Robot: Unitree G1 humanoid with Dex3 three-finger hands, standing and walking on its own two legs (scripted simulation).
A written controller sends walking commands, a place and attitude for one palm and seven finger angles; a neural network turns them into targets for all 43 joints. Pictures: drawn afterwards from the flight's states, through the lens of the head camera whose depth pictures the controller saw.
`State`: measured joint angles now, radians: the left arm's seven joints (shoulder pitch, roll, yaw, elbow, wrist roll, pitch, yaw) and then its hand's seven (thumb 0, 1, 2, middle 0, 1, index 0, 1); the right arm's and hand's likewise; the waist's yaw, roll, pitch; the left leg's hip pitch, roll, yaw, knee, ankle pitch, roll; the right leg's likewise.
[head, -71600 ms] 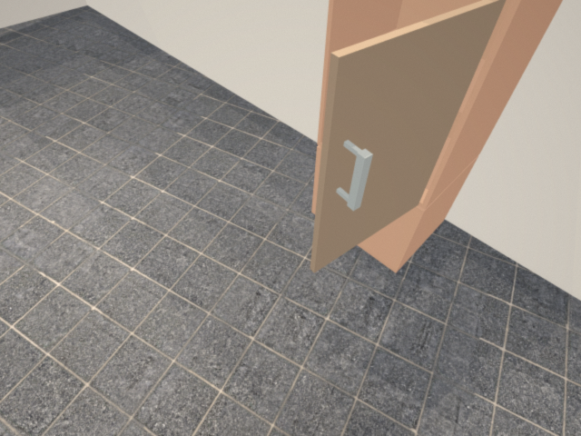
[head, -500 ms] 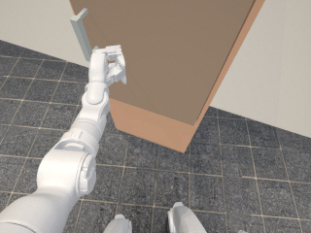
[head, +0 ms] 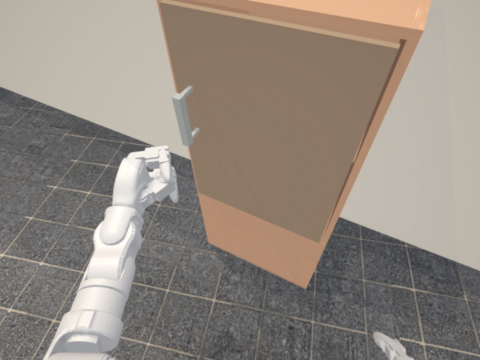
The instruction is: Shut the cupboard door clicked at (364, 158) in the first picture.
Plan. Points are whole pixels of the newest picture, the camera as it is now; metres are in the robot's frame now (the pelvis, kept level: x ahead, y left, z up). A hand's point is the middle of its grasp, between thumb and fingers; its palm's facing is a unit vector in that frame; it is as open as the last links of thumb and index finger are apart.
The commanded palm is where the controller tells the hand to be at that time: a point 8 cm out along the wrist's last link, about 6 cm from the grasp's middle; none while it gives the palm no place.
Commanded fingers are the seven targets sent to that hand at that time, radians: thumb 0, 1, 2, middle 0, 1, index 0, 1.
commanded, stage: draw the hand back to the body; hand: left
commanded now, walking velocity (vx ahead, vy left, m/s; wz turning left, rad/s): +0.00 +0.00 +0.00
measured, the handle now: (188, 116) +0.64 +0.14 +0.04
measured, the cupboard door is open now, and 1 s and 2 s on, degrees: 0 0 0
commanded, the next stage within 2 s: step back with the hand held close in 1.10 s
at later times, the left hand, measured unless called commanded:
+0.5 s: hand (59, 232) +0.26 +0.23 +0.16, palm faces +0.31 -0.90 -0.30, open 4.4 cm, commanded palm +0.20 +0.28 +0.18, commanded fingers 0.00 0.90 0.90 -0.47 -0.60 -0.47 -0.60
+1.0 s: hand out of the picture +0.21 +0.28 +0.18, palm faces +0.48 -0.78 -0.40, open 7.3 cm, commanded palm +0.15 +0.31 +0.20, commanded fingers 0.00 0.90 0.90 -0.20 -0.30 -0.20 -0.30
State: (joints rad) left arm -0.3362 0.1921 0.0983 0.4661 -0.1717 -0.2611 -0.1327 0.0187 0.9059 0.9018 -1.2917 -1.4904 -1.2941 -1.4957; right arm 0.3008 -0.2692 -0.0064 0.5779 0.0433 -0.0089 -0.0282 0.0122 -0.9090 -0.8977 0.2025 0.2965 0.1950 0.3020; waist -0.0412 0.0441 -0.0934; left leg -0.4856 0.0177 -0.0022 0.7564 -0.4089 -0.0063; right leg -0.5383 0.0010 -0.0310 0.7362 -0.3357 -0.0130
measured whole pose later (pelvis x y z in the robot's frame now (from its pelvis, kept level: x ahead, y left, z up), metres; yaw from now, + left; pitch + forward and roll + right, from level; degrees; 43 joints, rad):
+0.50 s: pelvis +0.01 +0.01 +0.03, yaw +1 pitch -3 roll +0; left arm 0.23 0.29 0.16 -0.17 -0.06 -0.05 0.08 0.02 0.90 0.90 -0.74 -0.88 -0.74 -0.89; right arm 0.19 -0.20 0.07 0.59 0.01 -0.02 -0.09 0.01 -0.91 -0.90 0.20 0.30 0.20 0.30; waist 0.05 0.07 0.00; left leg -0.10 -0.01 0.00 0.43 -0.28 0.01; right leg -0.15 -0.02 -0.03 0.43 -0.23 0.01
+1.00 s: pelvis +0.02 +0.01 +0.03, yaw +1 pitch -3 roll +0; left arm 0.43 0.31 0.33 -0.35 -0.05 -0.06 0.12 0.02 0.90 0.90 -0.23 -0.32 -0.23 -0.33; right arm 0.20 -0.23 0.02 0.64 0.00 -0.10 -0.10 0.02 -0.91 -0.90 0.20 0.30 0.20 0.30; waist 0.07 0.07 0.01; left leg -0.08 -0.01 -0.01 0.41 -0.28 0.01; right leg -0.13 -0.02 -0.04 0.41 -0.23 0.01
